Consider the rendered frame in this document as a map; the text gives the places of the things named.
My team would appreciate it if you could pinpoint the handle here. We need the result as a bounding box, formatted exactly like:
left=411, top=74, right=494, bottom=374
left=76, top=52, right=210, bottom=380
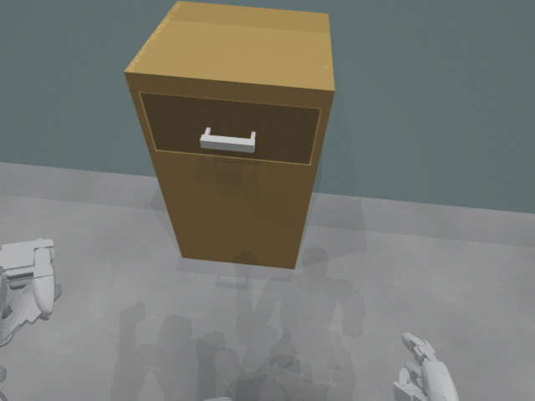
left=200, top=127, right=256, bottom=153

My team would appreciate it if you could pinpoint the robot left hand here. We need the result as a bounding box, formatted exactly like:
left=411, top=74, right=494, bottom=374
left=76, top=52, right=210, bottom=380
left=0, top=238, right=62, bottom=347

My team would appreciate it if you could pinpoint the cabinet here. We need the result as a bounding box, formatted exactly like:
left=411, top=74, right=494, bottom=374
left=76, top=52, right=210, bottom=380
left=124, top=1, right=335, bottom=269

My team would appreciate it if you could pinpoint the drawer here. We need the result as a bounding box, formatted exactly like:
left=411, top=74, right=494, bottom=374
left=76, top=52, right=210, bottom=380
left=140, top=91, right=320, bottom=164

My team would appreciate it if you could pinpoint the robot right hand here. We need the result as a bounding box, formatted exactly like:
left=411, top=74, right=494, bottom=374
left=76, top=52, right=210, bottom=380
left=394, top=332, right=459, bottom=401

